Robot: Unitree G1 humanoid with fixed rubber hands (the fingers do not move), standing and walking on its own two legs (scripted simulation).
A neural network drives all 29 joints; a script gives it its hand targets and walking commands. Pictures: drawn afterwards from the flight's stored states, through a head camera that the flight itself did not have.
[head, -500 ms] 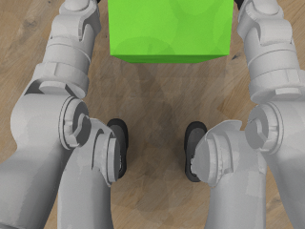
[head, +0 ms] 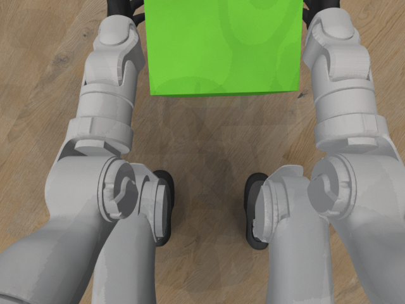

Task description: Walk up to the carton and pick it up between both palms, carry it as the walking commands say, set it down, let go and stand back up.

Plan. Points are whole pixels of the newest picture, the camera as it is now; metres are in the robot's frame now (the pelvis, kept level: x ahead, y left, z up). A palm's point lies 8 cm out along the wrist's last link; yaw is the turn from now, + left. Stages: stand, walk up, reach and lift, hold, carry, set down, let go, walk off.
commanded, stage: reach and lift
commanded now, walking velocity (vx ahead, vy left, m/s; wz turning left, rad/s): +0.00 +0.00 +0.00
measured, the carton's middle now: (219, 34) +0.54 -0.02 -0.20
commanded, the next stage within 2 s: none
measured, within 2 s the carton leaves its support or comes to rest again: neither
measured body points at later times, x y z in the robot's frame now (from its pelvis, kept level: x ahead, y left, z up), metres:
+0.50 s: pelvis +0.01 +0.00 +0.04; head +0.35 -0.02 +0.34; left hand +0.55 +0.13 -0.08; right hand +0.56 -0.16 -0.08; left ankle +0.11 +0.13 -0.35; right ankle +0.11 -0.13 -0.35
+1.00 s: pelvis +0.00 +0.00 +0.09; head +0.30 -0.01 +0.42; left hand +0.53 +0.13 +0.00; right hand +0.54 -0.16 +0.01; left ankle +0.11 +0.13 -0.35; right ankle +0.11 -0.13 -0.35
